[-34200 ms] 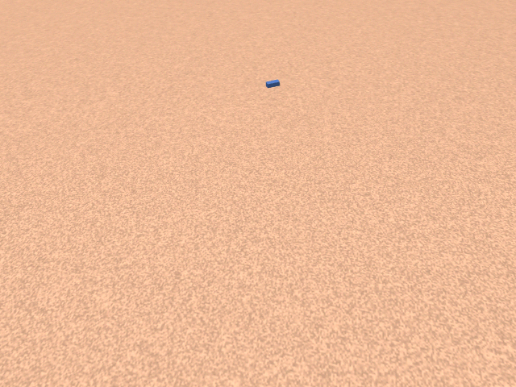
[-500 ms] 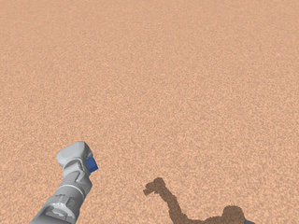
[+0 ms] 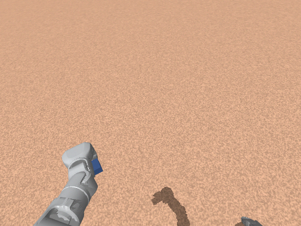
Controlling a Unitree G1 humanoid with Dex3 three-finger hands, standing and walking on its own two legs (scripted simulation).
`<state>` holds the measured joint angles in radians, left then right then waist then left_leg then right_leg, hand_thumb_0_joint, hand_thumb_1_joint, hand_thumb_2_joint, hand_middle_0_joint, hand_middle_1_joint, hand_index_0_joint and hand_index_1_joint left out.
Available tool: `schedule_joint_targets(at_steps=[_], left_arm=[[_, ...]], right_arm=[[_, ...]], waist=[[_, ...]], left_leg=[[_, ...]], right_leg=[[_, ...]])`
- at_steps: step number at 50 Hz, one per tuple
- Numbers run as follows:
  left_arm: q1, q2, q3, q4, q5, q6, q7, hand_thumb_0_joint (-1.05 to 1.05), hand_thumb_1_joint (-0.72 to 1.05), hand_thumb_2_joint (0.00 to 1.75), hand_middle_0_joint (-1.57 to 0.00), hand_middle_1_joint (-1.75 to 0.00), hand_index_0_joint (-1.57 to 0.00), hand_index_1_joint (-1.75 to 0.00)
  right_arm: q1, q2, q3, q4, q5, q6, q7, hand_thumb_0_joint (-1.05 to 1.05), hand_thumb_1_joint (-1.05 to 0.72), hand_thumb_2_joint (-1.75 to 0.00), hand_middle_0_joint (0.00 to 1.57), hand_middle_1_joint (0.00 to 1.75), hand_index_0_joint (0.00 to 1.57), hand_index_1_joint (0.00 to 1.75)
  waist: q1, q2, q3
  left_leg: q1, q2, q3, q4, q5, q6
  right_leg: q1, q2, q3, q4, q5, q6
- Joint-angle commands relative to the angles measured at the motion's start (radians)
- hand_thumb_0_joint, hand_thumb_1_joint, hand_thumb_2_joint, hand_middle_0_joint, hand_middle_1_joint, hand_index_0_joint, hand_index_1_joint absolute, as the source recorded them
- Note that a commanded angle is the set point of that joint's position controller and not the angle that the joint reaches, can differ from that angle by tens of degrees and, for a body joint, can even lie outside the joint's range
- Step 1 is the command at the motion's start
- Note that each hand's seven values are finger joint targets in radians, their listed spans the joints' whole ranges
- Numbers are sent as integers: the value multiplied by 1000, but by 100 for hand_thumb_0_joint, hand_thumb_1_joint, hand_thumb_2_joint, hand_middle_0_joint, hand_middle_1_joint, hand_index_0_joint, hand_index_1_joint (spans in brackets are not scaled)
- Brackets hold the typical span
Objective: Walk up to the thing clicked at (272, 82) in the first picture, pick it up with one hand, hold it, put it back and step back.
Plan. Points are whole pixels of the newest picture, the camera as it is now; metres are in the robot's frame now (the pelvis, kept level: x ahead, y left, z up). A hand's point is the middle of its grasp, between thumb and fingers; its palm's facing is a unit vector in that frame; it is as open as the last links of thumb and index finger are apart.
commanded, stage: hold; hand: left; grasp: from above
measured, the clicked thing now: (86, 171) +0.33 +0.24 -0.10
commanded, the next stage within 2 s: crouch in 1.36 s
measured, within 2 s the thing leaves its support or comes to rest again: neither
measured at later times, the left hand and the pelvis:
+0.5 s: hand (85, 170) +0.30 +0.22 -0.04, palm faces -0.36 -0.21 -0.91, open 6.8 cm; pelvis -0.01 +0.00 +0.01, yaw +0 degrees
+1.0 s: hand (83, 174) +0.29 +0.22 -0.03, palm faces -0.38 -0.21 -0.90, open 6.9 cm; pelvis -0.01 +0.00 +0.01, yaw +0 degrees
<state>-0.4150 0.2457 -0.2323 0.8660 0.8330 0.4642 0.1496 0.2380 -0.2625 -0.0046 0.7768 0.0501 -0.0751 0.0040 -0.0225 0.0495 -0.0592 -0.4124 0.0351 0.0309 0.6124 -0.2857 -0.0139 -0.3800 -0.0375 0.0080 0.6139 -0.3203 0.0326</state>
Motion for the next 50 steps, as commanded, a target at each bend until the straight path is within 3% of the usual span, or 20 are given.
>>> schedule_joint_targets(at_steps=[1,10,11,16,27,28,29,33,35,36,41,44,46,48,50], left_arm=[[-362,176,45,-176,32,5,42,0,69,18,-109,-17,-109,-17],[-344,189,47,-236,38,10,28,0,71,20,-111,-19,-110,-19],[-338,183,43,-223,38,11,24,0,72,19,-112,-18,-112,-18],[-351,202,51,-286,45,8,14,0,70,21,-109,-20,-109,-20],[-283,198,43,-308,50,29,-25,0,67,21,-107,-21,-107,-21],[-282,208,47,-342,49,30,-27,0,69,22,-107,-23,-107,-23],[-290,190,37,-335,48,33,-30,0,70,21,-108,-22,-108,-22],[-285,223,49,-354,58,40,-43,0,70,20,-107,-22,-108,-21],[-252,195,32,-347,56,45,-53,0,70,22,-108,-23,-108,-22],[-270,221,46,-382,58,42,-57,0,70,21,-107,-25,-107,-24],[-280,218,43,-399,64,40,-69,0,67,23,-105,-26,-105,-26],[-230,190,25,-357,68,42,-71,0,72,24,-108,-28,-109,-26],[-264,245,64,-415,64,31,-67,0,73,26,-108,-31,-110,-30],[-240,184,22,-378,77,38,-70,0,71,28,-108,-31,-109,-30],[-264,226,53,-404,77,34,-59,0,74,28,-110,-31,-111,-29]], right_arm=[[-34,-132,-43,-112,2,-42,1,0,-88,-89,20,30,20,30],[-56,-126,-40,-126,3,-42,3,0,-88,-89,20,30,20,30],[-54,-128,-38,-128,3,-43,3,0,-88,-89,20,30,20,30],[-68,-125,-40,-132,3,-42,2,0,-88,-89,20,30,20,30],[-96,-125,-37,-154,7,-38,-2,0,-88,-90,20,30,20,30],[-100,-122,-35,-157,8,-37,-2,0,-88,-89,20,30,20,30],[-105,-123,-34,-158,8,-37,-1,0,-88,-89,20,30,20,30],[-113,-122,-34,-170,9,-32,-5,0,-88,-89,20,30,20,30],[-123,-119,-30,-177,10,-32,-5,0,-88,-89,20,30,20,30],[-122,-123,-33,-180,12,-32,-6,0,-88,-89,20,30,20,30],[-128,-117,-30,-183,13,-32,-9,0,-88,-90,20,30,20,30],[-131,-114,-26,-193,13,-33,-11,0,-88,-90,20,30,20,30],[-138,-115,-30,-195,13,-33,-12,0,-88,-90,20,30,20,30],[-134,-112,-30,-193,13,-32,-10,0,-89,-90,20,30,20,30],[-127,-114,-33,-188,12,-31,-11,0,-89,-90,20,30,20,30]], waist=[[-10,-41,-239],[8,-41,-252],[-1,-58,-242],[11,-22,-260],[9,-69,-233],[23,-57,-240],[13,-51,-236],[19,-50,-221],[20,-84,-203],[21,-51,-224],[24,-46,-227],[20,-81,-177],[38,-30,-224],[13,-62,-207],[28,-33,-229]], left_leg=[[161,-36,-5,-96,204,11],[185,-39,-2,-108,222,13],[182,-40,-4,-108,217,15],[201,-39,-1,-118,216,13],[212,-44,4,-122,231,24],[213,-44,5,-126,234,22],[217,-45,7,-128,231,23],[218,-44,7,-136,225,22],[211,-47,6,-138,210,26],[220,-47,9,-140,209,25],[232,-45,9,-145,215,23],[211,-46,6,-149,181,24],[225,-49,11,-151,186,20],[224,-44,7,-146,205,21],[239,-44,10,-144,230,20]], right_leg=[[73,67,-24,-96,220,-34],[108,63,-20,-113,240,-31],[110,61,-18,-114,236,-29],[120,61,-17,-123,232,-31],[132,58,-15,-142,259,-20],[141,58,-17,-144,258,-22],[137,58,-14,-143,259,-22],[136,59,-19,-152,245,-23],[140,57,-20,-159,234,-20],[137,56,-13,-158,234,-23],[137,58,-15,-157,234,-24],[124,58,-19,-171,192,-23],[142,56,-15,-167,194,-27],[128,60,-16,-159,217,-24],[139,60,-18,-156,245,-25]])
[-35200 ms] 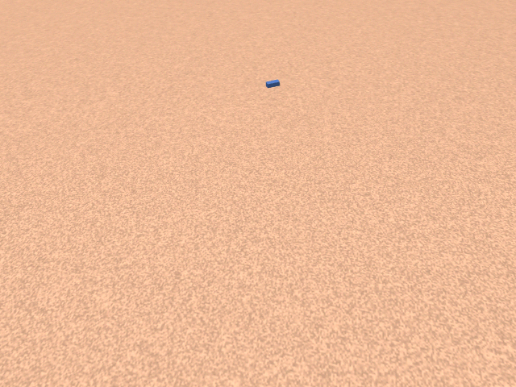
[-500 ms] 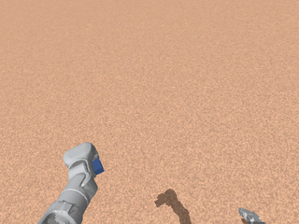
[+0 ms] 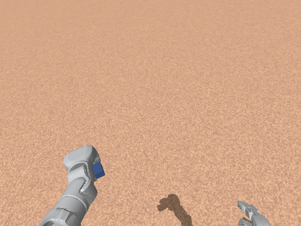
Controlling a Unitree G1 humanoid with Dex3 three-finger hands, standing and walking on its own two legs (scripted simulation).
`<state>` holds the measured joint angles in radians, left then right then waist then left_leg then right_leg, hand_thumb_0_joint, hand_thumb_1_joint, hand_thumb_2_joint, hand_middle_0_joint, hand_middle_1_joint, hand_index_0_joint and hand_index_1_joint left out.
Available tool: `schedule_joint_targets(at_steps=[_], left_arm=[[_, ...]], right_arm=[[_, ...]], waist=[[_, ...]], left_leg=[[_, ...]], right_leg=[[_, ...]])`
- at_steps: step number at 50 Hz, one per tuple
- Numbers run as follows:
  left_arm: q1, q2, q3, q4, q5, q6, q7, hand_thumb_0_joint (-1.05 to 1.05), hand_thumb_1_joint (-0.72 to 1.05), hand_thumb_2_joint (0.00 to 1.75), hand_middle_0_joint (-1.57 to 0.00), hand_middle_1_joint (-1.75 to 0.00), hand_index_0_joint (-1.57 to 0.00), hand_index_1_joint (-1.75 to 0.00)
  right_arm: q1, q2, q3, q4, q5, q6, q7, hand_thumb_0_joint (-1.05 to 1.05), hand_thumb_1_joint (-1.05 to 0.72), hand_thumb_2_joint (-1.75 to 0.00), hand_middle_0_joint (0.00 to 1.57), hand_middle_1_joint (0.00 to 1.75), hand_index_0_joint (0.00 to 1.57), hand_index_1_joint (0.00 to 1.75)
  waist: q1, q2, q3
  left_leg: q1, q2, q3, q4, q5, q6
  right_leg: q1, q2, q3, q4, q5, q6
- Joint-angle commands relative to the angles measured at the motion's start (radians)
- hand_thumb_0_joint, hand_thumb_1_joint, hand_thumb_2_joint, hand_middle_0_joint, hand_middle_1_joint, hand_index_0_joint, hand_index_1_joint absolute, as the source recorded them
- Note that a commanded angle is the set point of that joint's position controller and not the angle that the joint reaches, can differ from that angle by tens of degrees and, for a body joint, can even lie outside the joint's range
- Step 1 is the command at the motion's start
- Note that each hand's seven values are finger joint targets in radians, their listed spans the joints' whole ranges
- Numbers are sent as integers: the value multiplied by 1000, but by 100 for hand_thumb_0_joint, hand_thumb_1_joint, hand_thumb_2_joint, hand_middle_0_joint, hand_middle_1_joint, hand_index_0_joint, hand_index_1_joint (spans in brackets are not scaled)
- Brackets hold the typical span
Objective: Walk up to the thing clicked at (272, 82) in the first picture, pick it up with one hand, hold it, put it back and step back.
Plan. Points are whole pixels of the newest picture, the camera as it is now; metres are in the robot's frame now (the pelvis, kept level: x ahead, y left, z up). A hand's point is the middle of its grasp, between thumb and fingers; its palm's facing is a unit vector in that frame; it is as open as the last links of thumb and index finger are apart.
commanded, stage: hold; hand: left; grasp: from above
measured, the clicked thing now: (88, 174) +0.31 +0.24 -0.08
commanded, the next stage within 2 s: crouch in 0.36 s
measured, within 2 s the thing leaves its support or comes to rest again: neither
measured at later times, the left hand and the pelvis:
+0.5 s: hand (87, 170) +0.30 +0.23 -0.04, palm faces -0.38 -0.21 -0.90, open 7.0 cm; pelvis +0.00 +0.00 +0.00, yaw +0 degrees
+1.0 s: hand (99, 186) +0.31 +0.23 -0.17, palm faces -0.43 -0.13 -0.89, open 6.8 cm; pelvis -0.02 +0.00 -0.06, yaw +0 degrees
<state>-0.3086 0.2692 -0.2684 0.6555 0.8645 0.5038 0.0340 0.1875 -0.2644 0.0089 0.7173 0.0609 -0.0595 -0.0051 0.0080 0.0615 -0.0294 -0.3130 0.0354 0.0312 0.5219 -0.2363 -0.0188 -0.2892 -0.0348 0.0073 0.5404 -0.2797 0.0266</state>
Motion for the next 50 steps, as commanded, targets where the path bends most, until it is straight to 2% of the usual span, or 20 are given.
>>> schedule_joint_targets(at_steps=[1,3,6,8,9,10,12,19,21,23,24,26,31,35,37,39,43,45,47,50], left_arm=[[-365,193,84,-178,43,-4,58,0,73,27,-110,-30,-110,-29],[-397,208,86,-183,47,-6,59,0,73,31,-109,-33,-110,-32],[-377,168,64,-164,37,-7,57,0,75,30,-110,-33,-111,-32],[-399,201,82,-174,36,-10,57,0,73,32,-108,-35,-109,-34],[-371,189,75,-156,38,-7,53,0,73,32,-109,-35,-110,-34],[-412,191,71,-179,39,-9,52,0,74,33,-110,-36,-111,-35],[-341,185,76,-125,41,-3,51,0,76,34,-112,-34,-113,-33],[-386,183,74,-168,33,-12,48,0,76,35,-108,-43,-110,-41],[-330,170,69,-138,34,-7,49,0,76,35,-111,-39,-112,-37],[-387,218,98,-194,39,-15,55,0,72,32,-104,-44,-108,-40],[-368,203,88,-190,40,-12,56,0,64,29,-96,-36,-100,-33],[-350,170,68,-175,41,-14,59,0,74,25,-106,-36,-111,-31],[-314,165,79,-85,51,-46,86,0,76,25,-108,-34,-113,-30],[-323,135,77,30,60,-94,136,0,79,23,-111,-33,-116,-29],[-385,165,102,63,67,-123,176,0,80,21,-111,-33,-116,-28],[-405,140,99,128,72,-146,211,0,80,23,-112,-32,-116,-28],[-471,145,139,250,105,-202,302,0,84,20,-114,-34,-119,-28],[-502,116,148,337,118,-224,346,0,82,20,-113,-32,-118,-27],[-570,159,190,350,125,-242,399,0,83,22,-116,-29,-120,-25],[-646,157,201,430,124,-253,458,0,86,23,-119,-28,-122,-24]], right_arm=[[-73,-113,-46,-124,1,-48,-1,0,-89,-90,20,30,20,30],[-73,-115,-45,-122,1,-48,-2,0,-89,-90,20,30,20,30],[-75,-113,-46,-120,1,-51,0,0,-89,-90,20,30,20,30],[-71,-119,-49,-117,2,-51,0,0,-89,-90,20,30,20,30],[-80,-114,-47,-118,0,-51,-1,0,-89,-90,20,30,20,30],[-75,-115,-48,-119,-1,-50,-1,0,-89,-90,20,30,20,30],[-78,-114,-46,-121,1,-48,0,0,-89,-90,20,30,20,30],[-65,-116,-51,-127,2,-50,3,0,-89,-90,20,30,20,30],[-75,-113,-48,-133,0,-50,3,0,-89,-90,20,30,20,30],[-67,-117,-51,-132,1,-48,2,0,-89,-90,20,30,20,30],[-75,-114,-48,-135,-1,-46,0,0,-84,-88,20,30,20,30],[-72,-114,-48,-134,2,-46,0,0,-86,-89,20,30,20,30],[-43,-117,-54,-119,-2,-50,3,0,-86,-89,20,30,20,30],[-8,-119,-63,-96,-9,-54,9,0,-86,-89,20,30,20,30],[21,-126,-71,-78,-12,-54,12,0,-86,-89,20,30,20,30],[42,-125,-76,-63,-17,-50,16,0,-86,-89,20,30,20,30],[83,-127,-89,-31,-36,-46,25,0,-87,-89,20,30,20,30],[101,-128,-93,-24,-50,-43,31,0,-87,-89,20,30,20,30],[116,-131,-100,-18,-60,-45,35,0,-87,-89,20,30,20,30],[135,-138,-103,-7,-76,-55,44,0,-87,-89,20,30,20,30]], waist=[[-11,-69,-260],[-10,-50,-253],[-11,-68,-246],[-6,-43,-277],[-4,-49,-262],[-10,-46,-268],[3,-68,-235],[-1,-40,-249],[-1,-68,-230],[1,-40,-269],[-1,-49,-255],[-8,-61,-221],[-19,-101,-198],[-47,-132,-167],[-52,-100,-192],[-65,-95,-190],[-81,-64,-270],[-96,-75,-317],[-92,-20,-409],[-120,13,-472]], left_leg=[[140,-43,8,-49,192,27],[141,-43,8,-53,185,24],[137,-43,8,-53,176,28],[151,-43,11,-53,195,25],[143,-42,8,-54,200,25],[145,-40,6,-53,199,25],[127,-40,5,-59,192,26],[131,-37,6,-65,172,20],[124,-39,6,-64,163,25],[143,-41,10,-59,191,24],[141,-39,8,-61,183,23],[130,-37,6,-68,159,20],[96,-44,12,-48,143,28],[60,-44,13,-19,123,30],[33,-44,17,9,125,25],[-6,-38,15,51,111,18],[-167,-34,20,222,82,10],[-283,-32,19,331,69,9],[-351,-25,17,427,71,6],[-474,-15,-3,551,32,6]], right_leg=[[51,58,-16,-80,218,-16],[47,58,-18,-84,208,-19],[47,56,-20,-88,202,-18],[61,57,-18,-83,215,-20],[60,57,-22,-81,218,-20],[54,60,-23,-82,219,-21],[63,60,-28,-85,206,-22],[45,64,-22,-88,180,-28],[54,59,-25,-92,173,-25],[63,59,-21,-90,203,-23],[62,60,-23,-91,192,-24],[39,63,-22,-94,169,-26],[24,52,-15,-90,166,-19],[-27,49,-14,-69,159,-18],[-55,49,-11,-37,160,-23],[-105,53,-14,3,137,-30],[-259,51,-9,169,115,-39],[-346,50,-10,277,112,-39],[-454,52,-10,371,108,-44],[-630,56,-26,499,64,-53]])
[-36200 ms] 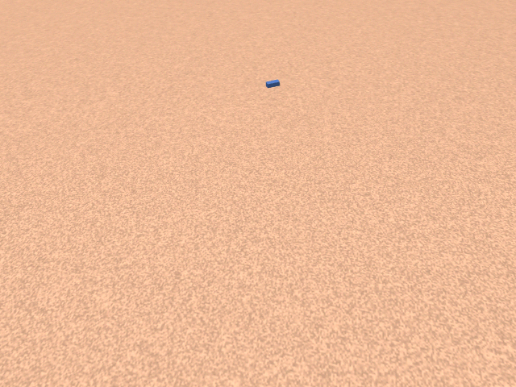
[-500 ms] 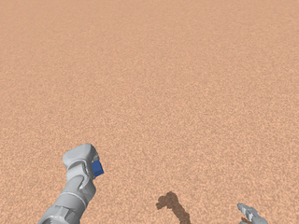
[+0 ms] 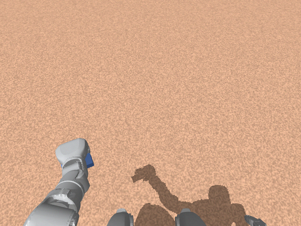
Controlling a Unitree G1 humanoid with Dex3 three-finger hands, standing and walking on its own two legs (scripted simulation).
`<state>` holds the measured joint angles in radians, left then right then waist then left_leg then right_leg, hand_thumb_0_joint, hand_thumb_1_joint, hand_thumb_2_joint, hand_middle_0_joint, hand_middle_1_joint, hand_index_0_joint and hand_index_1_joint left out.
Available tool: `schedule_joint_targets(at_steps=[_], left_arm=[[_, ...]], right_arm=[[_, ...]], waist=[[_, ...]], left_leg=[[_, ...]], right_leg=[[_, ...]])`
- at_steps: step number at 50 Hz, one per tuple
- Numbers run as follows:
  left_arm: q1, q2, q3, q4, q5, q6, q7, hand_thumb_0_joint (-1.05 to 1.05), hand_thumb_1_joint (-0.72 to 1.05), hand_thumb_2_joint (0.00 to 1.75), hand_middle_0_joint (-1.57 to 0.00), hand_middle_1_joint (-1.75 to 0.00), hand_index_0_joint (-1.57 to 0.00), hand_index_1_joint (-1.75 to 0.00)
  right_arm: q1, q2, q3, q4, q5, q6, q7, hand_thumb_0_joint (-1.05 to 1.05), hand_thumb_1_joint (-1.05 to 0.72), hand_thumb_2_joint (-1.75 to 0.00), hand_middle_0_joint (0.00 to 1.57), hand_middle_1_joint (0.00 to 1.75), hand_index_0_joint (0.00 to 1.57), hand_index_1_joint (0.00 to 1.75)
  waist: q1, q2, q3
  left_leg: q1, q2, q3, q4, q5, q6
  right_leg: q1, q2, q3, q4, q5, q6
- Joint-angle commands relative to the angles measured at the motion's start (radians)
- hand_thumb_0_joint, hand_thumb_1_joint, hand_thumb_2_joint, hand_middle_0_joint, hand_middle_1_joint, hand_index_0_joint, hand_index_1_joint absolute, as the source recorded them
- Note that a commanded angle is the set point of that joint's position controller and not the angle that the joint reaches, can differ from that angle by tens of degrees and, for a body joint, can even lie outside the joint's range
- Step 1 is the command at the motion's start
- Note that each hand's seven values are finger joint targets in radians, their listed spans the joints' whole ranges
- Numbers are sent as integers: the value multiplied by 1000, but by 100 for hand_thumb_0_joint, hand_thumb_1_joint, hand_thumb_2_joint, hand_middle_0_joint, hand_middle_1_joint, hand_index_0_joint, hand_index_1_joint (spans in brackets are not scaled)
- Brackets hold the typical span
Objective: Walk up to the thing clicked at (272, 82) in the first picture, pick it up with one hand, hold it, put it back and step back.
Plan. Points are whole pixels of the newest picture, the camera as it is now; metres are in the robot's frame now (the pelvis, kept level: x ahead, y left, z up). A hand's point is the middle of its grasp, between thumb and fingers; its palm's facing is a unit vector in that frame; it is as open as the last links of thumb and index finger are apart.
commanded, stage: crouch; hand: left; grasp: from above
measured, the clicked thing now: (78, 164) +0.34 +0.25 -0.16
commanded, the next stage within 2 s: lower in 1.50 s
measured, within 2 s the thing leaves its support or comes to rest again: neither
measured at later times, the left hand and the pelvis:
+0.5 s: hand (97, 169) +0.37 +0.24 -0.36, palm faces -0.40 -0.17 -0.90, open 6.7 cm; pelvis -0.05 +0.00 -0.21, yaw -3 degrees
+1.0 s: hand (101, 170) +0.40 +0.25 -0.48, palm faces -0.39 -0.17 -0.91, open 6.7 cm; pelvis -0.06 +0.00 -0.32, yaw -5 degrees
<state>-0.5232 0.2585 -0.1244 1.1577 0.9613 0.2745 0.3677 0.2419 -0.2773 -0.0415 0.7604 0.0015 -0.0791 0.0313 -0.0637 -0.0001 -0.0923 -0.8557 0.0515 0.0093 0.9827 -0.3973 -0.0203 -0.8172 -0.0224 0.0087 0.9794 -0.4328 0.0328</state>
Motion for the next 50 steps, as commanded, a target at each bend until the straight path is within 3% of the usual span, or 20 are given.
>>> schedule_joint_targets(at_steps=[1,3,7,12,15,17,18,23,25,27,31,35,37,39,40,42,48,49,50], left_arm=[[-450,192,72,-39,22,-24,140,0,85,24,-120,-26,-122,-23],[-455,238,107,3,14,-23,166,0,81,23,-119,-22,-121,-20],[-514,254,140,50,-25,-4,194,0,80,24,-119,-21,-121,-20],[-558,297,176,71,-55,-4,179,0,83,21,-119,-25,-122,-22],[-565,346,191,83,-36,-31,152,0,81,18,-117,-22,-120,-19],[-595,359,189,70,-14,-64,137,0,80,13,-116,-21,-120,-17],[-574,363,192,79,-9,-77,130,0,79,10,-115,-20,-120,-16],[-662,402,199,46,39,-136,140,0,76,8,-113,-19,-117,-14],[-699,410,204,44,45,-144,159,0,74,9,-111,-19,-116,-15],[-703,456,233,51,52,-144,176,0,73,9,-111,-20,-115,-15],[-751,446,237,73,53,-138,187,0,74,12,-112,-19,-116,-15],[-721,467,245,126,52,-137,172,0,71,13,-112,-16,-115,-13],[-743,445,233,128,45,-142,159,0,71,12,-111,-18,-114,-15],[-749,504,257,119,45,-148,154,0,70,9,-110,-17,-114,-13],[-728,480,247,162,50,-148,148,0,71,11,-111,-16,-114,-13],[-745,522,266,147,59,-159,143,0,70,10,-110,-17,-113,-14],[-758,528,267,181,68,-180,140,0,68,5,-107,-16,-111,-12],[-769,537,269,185,77,-183,139,0,69,5,-108,-16,-112,-12],[-780,563,281,172,70,-190,142,0,68,3,-108,-15,-112,-11]], right_arm=[[86,-131,-55,-46,-21,-38,8,0,-87,-89,20,30,20,30],[83,-142,-54,-39,-34,-44,14,0,-87,-89,20,30,20,30],[76,-147,-55,-31,-47,-56,20,0,-87,-89,20,30,20,30],[77,-143,-50,-3,-64,-77,32,0,-87,-89,20,30,20,30],[76,-146,-52,6,-71,-85,34,0,-87,-89,20,30,20,30],[84,-139,-44,7,-78,-88,36,0,-87,-89,20,30,20,30],[80,-132,-44,5,-77,-87,39,0,-87,-89,20,30,20,30],[87,-147,-34,18,-87,-94,46,0,-88,-89,20,30,20,30],[90,-157,-29,27,-92,-96,48,0,-87,-89,20,30,20,30],[89,-162,-24,35,-97,-97,52,0,-88,-89,20,30,20,30],[87,-176,-25,49,-109,-100,64,0,-88,-89,20,30,20,30],[81,-175,-22,55,-116,-100,78,0,-88,-89,20,30,20,30],[89,-174,-23,57,-122,-100,87,0,-88,-89,20,30,20,30],[85,-179,-23,53,-122,-99,90,0,-88,-89,20,30,20,30],[95,-177,-19,56,-126,-99,94,0,-88,-89,20,30,20,30],[95,-187,-21,57,-127,-98,99,0,-88,-89,20,30,20,30],[94,-195,-20,56,-134,-93,113,0,-88,-89,20,30,20,30],[100,-198,-18,57,-136,-93,115,0,-88,-89,20,30,20,30],[91,-195,-17,56,-137,-92,117,0,-88,-89,20,30,20,30]], waist=[[-47,85,-437],[-37,107,-510],[-54,105,-607],[-81,95,-665],[-83,102,-674],[-104,119,-669],[-95,110,-675],[-119,174,-733],[-128,188,-741],[-116,216,-762],[-128,263,-761],[-123,247,-738],[-146,224,-741],[-128,216,-748],[-143,199,-728],[-128,224,-727],[-136,218,-698],[-145,220,-691],[-134,224,-702]], left_leg=[[29,-30,14,125,163,5],[-31,-23,1,188,156,5],[-181,-23,-7,295,87,11],[-359,-17,-10,426,18,24],[-431,-15,-20,493,-54,27],[-482,-15,-28,552,-79,31],[-505,-16,-24,576,-85,34],[-531,-12,-37,686,-113,29],[-551,-10,-38,716,-116,28],[-552,-9,-43,741,-101,24],[-560,-3,-59,796,-85,18],[-636,-7,-51,857,-100,23],[-670,-8,-42,897,-87,29],[-715,-9,-31,936,-76,36],[-726,-8,-33,947,-69,36],[-747,-9,-34,960,-79,33],[-799,-9,-34,1014,-109,36],[-817,-10,-34,1022,-115,36],[-835,-10,-30,1034,-119,36]], right_leg=[[-153,45,-37,101,186,-63],[-225,52,-51,176,159,-71],[-316,59,-63,287,110,-72],[-410,61,-68,395,71,-68],[-506,64,-79,458,-9,-71],[-576,59,-83,508,-30,-69],[-582,59,-82,523,-37,-67],[-735,55,-93,633,-62,-69],[-770,57,-100,659,-60,-68],[-803,56,-107,703,-49,-71],[-892,53,-121,780,-33,-75],[-922,59,-122,825,-47,-72],[-906,62,-120,837,-26,-67],[-896,67,-115,855,-14,-63],[-898,68,-116,863,-4,-60],[-928,69,-121,893,-21,-64],[-989,75,-128,945,-53,-65],[-996,76,-129,952,-56,-65],[-986,80,-126,958,-63,-64]])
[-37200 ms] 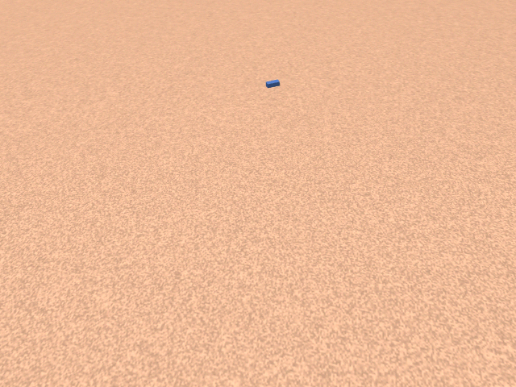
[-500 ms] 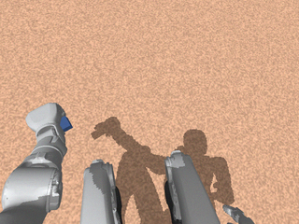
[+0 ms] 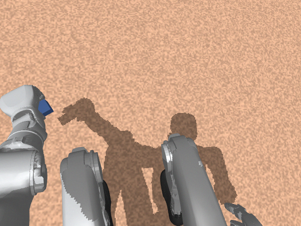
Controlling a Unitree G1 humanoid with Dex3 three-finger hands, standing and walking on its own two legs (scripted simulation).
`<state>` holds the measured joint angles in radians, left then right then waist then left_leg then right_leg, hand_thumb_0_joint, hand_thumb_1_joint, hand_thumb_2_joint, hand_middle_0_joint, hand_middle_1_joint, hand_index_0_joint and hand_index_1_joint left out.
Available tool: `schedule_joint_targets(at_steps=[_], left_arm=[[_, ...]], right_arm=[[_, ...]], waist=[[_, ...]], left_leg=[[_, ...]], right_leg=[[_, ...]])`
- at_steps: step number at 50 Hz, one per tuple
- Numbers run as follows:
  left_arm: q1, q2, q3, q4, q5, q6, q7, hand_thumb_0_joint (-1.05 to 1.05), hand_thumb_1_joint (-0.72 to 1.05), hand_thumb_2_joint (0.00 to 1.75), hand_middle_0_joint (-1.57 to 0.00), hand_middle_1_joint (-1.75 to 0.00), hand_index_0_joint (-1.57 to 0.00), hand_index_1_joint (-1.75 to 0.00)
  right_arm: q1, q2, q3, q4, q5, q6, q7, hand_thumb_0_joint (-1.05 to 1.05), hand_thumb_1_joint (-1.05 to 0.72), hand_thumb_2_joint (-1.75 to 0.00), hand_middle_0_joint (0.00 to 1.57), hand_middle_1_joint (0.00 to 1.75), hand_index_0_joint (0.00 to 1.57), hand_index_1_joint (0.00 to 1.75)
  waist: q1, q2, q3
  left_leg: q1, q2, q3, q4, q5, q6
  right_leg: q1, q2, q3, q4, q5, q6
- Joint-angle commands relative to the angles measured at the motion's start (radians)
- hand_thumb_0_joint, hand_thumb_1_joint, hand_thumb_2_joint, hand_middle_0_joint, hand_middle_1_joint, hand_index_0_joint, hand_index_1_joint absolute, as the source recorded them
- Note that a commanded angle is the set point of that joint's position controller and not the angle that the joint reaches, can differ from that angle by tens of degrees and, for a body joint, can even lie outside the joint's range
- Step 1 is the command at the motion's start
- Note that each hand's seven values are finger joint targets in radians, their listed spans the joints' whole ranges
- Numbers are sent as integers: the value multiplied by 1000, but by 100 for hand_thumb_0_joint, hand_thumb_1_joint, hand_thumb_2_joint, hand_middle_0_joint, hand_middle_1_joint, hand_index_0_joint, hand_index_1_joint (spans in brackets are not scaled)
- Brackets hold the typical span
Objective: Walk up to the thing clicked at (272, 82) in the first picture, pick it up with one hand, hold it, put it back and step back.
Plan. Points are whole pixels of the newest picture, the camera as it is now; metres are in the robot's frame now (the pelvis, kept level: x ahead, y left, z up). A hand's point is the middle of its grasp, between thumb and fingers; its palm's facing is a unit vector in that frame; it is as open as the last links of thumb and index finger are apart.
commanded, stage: crouch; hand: left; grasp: from above
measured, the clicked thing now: (34, 113) +0.45 +0.30 -0.20
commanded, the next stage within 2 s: lower in 0.50 s
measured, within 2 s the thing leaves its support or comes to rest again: rests again in 1.76 s
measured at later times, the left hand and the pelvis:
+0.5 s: hand (40, 114) +0.45 +0.29 -0.21, palm faces -0.37 -0.21 -0.91, open 6.7 cm; pelvis +0.00 +0.00 -0.05, yaw -2 degrees
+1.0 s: hand (48, 116) +0.45 +0.29 -0.26, palm faces -0.38 -0.22 -0.90, open 6.9 cm; pelvis +0.00 +0.00 -0.08, yaw -4 degrees
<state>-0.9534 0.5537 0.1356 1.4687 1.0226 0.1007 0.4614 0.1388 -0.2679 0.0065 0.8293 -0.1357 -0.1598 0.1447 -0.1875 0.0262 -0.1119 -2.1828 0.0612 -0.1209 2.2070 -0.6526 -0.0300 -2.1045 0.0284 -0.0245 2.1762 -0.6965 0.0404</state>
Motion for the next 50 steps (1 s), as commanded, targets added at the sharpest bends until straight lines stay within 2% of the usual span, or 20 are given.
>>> schedule_joint_targets(at_steps=[1,2,6,8,11,16,18,20,24,27,31,35,37,41,42,43,44,45,47,50], left_arm=[[-337,280,28,-121,12,-17,48,0,70,6,-109,-18,-113,-14],[-351,306,43,-138,16,-24,52,0,72,7,-110,-17,-114,-13],[-359,292,31,-90,21,-36,54,0,75,10,-112,-20,-116,-16],[-369,325,47,-100,21,-43,57,0,75,8,-113,-18,-117,-14],[-369,325,45,-77,36,-46,59,0,78,11,-115,-21,-119,-17],[-379,334,44,-48,34,-53,64,0,80,15,-118,-21,-121,-18],[-386,349,55,-59,37,-55,68,0,80,18,-120,-20,-122,-18],[-367,336,39,-47,37,-56,63,0,82,20,-121,-20,-123,-18],[-366,361,56,-54,40,-57,70,0,82,22,-122,-22,-123,-20],[-376,344,56,-48,39,-54,76,0,82,24,-123,-22,-124,-21],[-368,364,57,-47,41,-60,77,0,72,24,-118,-18,-118,-19],[-366,340,33,-8,40,-73,72,0,68,23,-114,-20,-114,-20],[-374,385,60,-10,45,-83,83,0,70,25,-116,-22,-116,-22],[-379,394,62,30,56,-94,102,0,71,27,-116,-25,-116,-24],[-390,389,56,25,62,-97,105,0,71,26,-116,-25,-116,-25],[-379,410,75,35,54,-100,115,0,70,26,-114,-26,-115,-25],[-383,428,82,24,59,-103,121,0,70,28,-115,-26,-116,-26],[-370,429,92,38,64,-99,128,0,71,29,-115,-28,-115,-27],[-389,421,83,26,72,-100,133,0,72,32,-116,-29,-117,-29],[-372,427,89,33,71,-98,147,0,72,32,-117,-28,-117,-28]], right_arm=[[202,-202,-59,-13,-2,-9,6,0,-89,-90,20,30,20,30],[201,-209,-61,-9,-2,-10,6,0,-88,-89,20,30,20,30],[205,-200,-52,-7,-9,-7,13,0,-89,-90,20,30,20,30],[206,-204,-52,1,-10,-8,14,0,-89,-90,20,30,20,30],[215,-210,-45,2,-15,-7,18,0,-89,-90,20,30,20,30],[209,-218,-35,3,-19,-10,27,0,-89,-90,20,30,20,30],[216,-224,-31,4,-21,-9,27,0,-89,-90,20,30,20,30],[210,-219,-27,9,-20,-12,31,0,-89,-90,20,30,20,30],[212,-228,-21,6,-23,-11,38,0,-89,-90,20,30,20,30],[210,-238,-20,2,-22,-11,42,0,-90,-90,20,30,20,30],[212,-242,-15,4,-24,-12,47,0,-90,-90,20,30,20,30],[211,-245,-7,2,-28,-15,51,0,-90,-90,20,30,20,30],[224,-252,2,1,-33,-18,56,0,-90,-90,20,30,20,30],[205,-263,14,-11,-40,-21,60,0,-90,-90,20,30,20,30],[214,-259,17,-9,-45,-21,63,0,-90,-90,20,30,20,30],[207,-262,19,-11,-45,-21,64,0,-90,-90,20,30,20,30],[208,-262,23,-10,-48,-23,66,0,-90,-90,20,30,20,30],[207,-267,23,-12,-50,-23,67,0,-90,-90,20,30,20,30],[208,-267,25,-14,-55,-25,71,0,-90,-90,20,30,20,30],[196,-270,28,-15,-58,-30,77,0,-90,-90,20,30,20,30]], waist=[[-12,188,-673],[-2,200,-679],[-24,160,-670],[-10,176,-675],[-24,182,-653],[-33,207,-618],[-32,189,-649],[-31,205,-633],[-29,208,-623],[-37,235,-619],[-37,229,-590],[-60,204,-567],[-58,208,-577],[-64,222,-563],[-78,220,-556],[-64,213,-560],[-65,224,-563],[-60,238,-565],[-77,263,-573],[-75,287,-555]], left_leg=[[483,-22,102,-185,138,46],[468,-22,102,-179,128,47],[410,-21,105,-133,131,54],[408,-21,106,-124,121,53],[401,-21,105,-104,114,52],[382,-20,90,-94,95,49],[371,-21,92,-73,110,53],[379,-20,92,-69,114,50],[365,-19,93,-51,124,52],[389,-16,82,-51,126,46],[357,-19,83,-38,107,50],[327,-16,78,-7,127,51],[321,-17,77,3,147,52],[310,-14,67,14,118,51],[305,-15,71,26,126,53],[287,-15,67,24,112,54],[288,-16,69,27,115,53],[300,-14,69,29,113,51],[331,-12,64,36,123,48],[338,-10,57,36,114,45]], right_leg=[[307,28,-93,-235,202,-70],[300,28,-95,-224,188,-71],[307,36,-94,-204,201,-66],[290,36,-94,-191,185,-68],[273,36,-100,-176,180,-68],[219,40,-119,-141,159,-74],[240,43,-118,-140,180,-69],[225,43,-121,-126,184,-70],[233,46,-123,-117,199,-68],[190,48,-138,-94,204,-73],[184,47,-137,-92,186,-70],[191,52,-140,-78,213,-65],[214,51,-144,-70,233,-63],[181,58,-156,-54,208,-64],[198,58,-153,-56,222,-61],[200,61,-153,-58,204,-60],[210,60,-152,-53,208,-60],[198,59,-155,-47,204,-61],[186,61,-163,-35,220,-63],[156,61,-175,-22,209,-67]])
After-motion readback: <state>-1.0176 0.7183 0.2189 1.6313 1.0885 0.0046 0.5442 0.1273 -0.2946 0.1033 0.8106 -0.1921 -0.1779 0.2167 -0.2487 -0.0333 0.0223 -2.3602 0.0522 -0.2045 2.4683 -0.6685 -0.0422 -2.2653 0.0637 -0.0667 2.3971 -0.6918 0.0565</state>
